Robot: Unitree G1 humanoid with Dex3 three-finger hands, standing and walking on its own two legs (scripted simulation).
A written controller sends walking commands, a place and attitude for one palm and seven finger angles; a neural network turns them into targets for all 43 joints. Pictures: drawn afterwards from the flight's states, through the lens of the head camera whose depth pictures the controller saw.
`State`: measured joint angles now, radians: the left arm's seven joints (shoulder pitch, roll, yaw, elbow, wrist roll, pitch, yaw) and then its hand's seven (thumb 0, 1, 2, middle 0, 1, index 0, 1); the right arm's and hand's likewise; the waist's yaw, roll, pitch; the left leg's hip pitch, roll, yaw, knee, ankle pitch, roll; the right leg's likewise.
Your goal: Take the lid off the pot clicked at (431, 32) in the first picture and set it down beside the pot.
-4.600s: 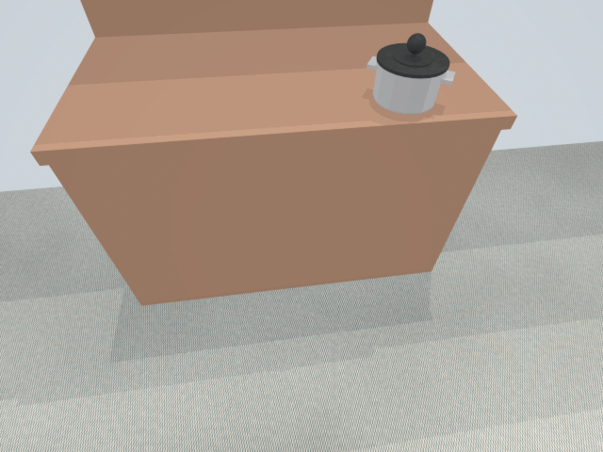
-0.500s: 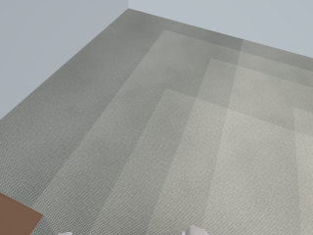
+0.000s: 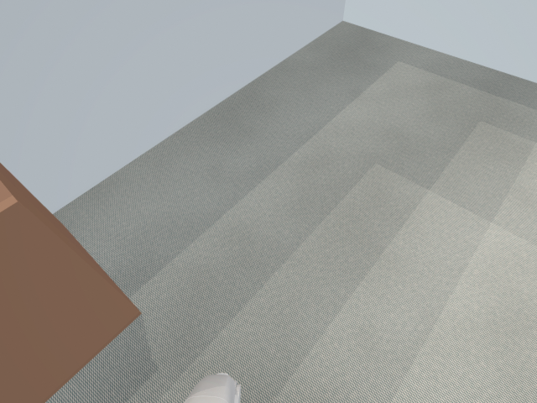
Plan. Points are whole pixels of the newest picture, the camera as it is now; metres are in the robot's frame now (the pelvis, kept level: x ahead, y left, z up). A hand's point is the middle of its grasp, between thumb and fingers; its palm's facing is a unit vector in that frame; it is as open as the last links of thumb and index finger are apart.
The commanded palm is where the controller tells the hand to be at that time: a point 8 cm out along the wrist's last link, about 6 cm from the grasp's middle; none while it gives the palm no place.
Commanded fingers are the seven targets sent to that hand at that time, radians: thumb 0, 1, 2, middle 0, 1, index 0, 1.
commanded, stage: turn to face it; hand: left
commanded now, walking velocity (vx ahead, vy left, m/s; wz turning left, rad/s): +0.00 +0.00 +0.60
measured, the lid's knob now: out of the picture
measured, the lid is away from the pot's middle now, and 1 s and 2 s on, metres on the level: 0.00 0.00 0.00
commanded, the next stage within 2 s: take the last steps up to it in 1.30 s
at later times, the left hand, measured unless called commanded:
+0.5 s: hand out of the picture +0.04 +0.29 -0.16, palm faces +0.31 -0.91 -0.25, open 7.4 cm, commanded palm none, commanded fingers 0.00 0.90 0.90 -0.20 -0.30 -0.20 -0.30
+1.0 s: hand out of the picture -0.02 +0.21 -0.14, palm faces +0.56 -0.78 -0.29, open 7.4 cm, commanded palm none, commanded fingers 0.00 0.90 0.90 -0.20 -0.30 -0.20 -0.30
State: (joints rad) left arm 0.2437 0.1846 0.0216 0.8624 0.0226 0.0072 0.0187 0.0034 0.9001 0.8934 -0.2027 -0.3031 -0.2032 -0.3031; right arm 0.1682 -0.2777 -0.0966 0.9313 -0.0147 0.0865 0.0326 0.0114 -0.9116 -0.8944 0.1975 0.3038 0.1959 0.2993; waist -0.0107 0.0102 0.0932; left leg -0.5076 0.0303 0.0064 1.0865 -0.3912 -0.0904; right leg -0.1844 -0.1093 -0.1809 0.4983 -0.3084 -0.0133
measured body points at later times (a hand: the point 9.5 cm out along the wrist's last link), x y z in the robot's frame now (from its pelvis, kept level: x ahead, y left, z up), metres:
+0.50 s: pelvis +0.01 +0.05 +0.00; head +0.04 +0.08 +0.45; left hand +0.02 +0.34 -0.14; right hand +0.17 -0.17 -0.13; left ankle -0.01 +0.14 -0.74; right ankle +0.05 -0.12 -0.67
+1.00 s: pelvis +0.02 +0.00 +0.00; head +0.06 -0.01 +0.45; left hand -0.05 +0.25 -0.12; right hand +0.22 -0.19 -0.16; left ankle -0.09 +0.13 -0.66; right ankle +0.07 -0.08 -0.74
